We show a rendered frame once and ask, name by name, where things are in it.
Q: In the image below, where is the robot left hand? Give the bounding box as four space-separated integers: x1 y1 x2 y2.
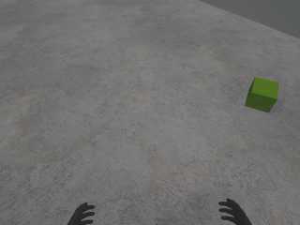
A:
67 202 95 225

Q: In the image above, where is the carton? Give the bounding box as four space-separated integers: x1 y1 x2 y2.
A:
245 77 279 113

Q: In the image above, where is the robot right hand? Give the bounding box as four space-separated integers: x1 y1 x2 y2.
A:
218 198 252 225

